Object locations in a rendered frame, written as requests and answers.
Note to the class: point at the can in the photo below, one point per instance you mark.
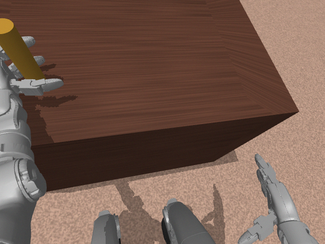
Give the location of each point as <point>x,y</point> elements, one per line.
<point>16,49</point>

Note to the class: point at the right robot arm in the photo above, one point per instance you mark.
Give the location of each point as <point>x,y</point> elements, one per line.
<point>295,232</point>

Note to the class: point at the left robot arm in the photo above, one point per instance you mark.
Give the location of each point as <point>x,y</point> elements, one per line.
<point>21,183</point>

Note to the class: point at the right robot foot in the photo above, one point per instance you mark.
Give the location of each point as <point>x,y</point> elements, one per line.
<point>165,233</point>

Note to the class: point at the right robot hand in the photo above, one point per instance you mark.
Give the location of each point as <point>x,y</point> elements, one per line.
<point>280,204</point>

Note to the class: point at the left robot hand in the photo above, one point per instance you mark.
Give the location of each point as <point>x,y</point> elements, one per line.
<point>9,76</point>

